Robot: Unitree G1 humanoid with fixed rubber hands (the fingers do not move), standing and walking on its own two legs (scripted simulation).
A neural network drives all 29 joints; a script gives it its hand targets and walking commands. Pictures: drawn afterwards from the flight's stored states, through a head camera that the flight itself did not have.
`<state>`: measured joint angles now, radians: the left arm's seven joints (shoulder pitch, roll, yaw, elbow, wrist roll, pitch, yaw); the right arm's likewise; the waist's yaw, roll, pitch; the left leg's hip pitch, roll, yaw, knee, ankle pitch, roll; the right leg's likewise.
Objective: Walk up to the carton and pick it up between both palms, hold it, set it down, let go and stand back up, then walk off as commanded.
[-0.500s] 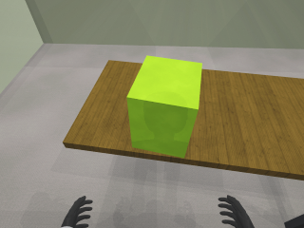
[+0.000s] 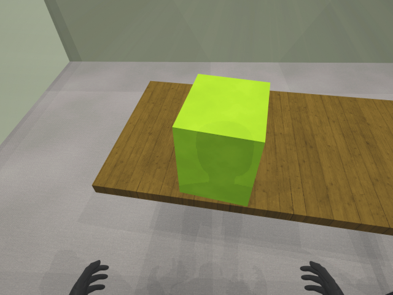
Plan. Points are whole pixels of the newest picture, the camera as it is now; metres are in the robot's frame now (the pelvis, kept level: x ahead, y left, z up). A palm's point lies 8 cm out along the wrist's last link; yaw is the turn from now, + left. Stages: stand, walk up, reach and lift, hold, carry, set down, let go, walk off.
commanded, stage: stand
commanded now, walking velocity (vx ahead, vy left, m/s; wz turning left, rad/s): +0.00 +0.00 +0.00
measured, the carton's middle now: (222, 140) +0.47 -0.03 +0.05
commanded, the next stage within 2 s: walk off in 1.46 s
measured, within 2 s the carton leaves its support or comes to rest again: neither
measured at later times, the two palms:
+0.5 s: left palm out of the picture +0.13 +0.33 -0.09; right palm out of the picture +0.14 -0.26 -0.09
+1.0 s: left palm out of the picture +0.07 +0.35 -0.09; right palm out of the picture +0.09 -0.26 -0.11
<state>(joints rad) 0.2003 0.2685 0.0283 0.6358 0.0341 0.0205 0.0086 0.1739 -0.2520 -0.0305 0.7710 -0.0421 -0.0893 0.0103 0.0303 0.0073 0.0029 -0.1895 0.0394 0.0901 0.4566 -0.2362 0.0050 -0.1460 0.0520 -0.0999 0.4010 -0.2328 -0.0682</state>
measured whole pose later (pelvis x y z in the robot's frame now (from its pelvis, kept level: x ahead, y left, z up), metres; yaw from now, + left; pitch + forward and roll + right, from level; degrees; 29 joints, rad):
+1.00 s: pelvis +0.00 +0.04 +0.01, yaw +2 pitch -2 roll +0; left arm 0.14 0.39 0.01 1.05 0.02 -0.03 0.00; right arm 0.13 -0.37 -0.01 1.08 -0.02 -0.03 0.00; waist 0.00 0.01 0.01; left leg -0.10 -0.05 0.09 0.28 -0.14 0.06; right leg -0.10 -0.02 -0.10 0.33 -0.19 -0.01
